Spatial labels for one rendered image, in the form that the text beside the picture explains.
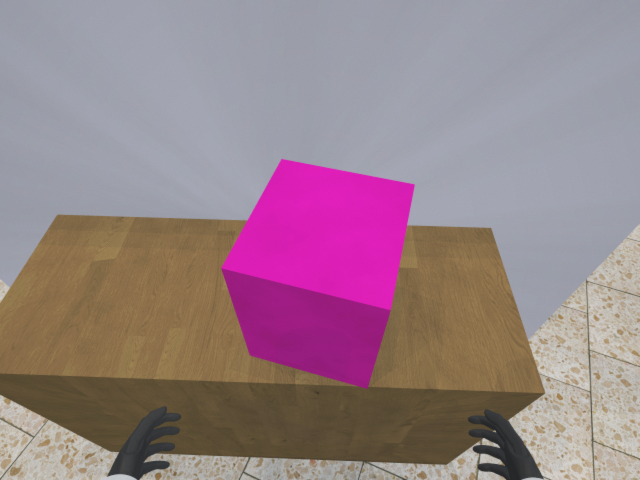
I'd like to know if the left robot hand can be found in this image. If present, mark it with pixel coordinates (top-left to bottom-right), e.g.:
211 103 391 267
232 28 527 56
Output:
107 406 181 480

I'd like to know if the pedestal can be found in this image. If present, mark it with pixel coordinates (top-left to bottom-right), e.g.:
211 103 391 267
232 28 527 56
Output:
0 215 545 465

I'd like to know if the carton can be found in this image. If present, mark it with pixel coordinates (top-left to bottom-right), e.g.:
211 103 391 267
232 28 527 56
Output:
221 159 415 389

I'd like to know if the right robot hand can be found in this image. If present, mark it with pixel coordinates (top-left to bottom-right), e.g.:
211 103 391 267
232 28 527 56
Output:
468 409 544 480

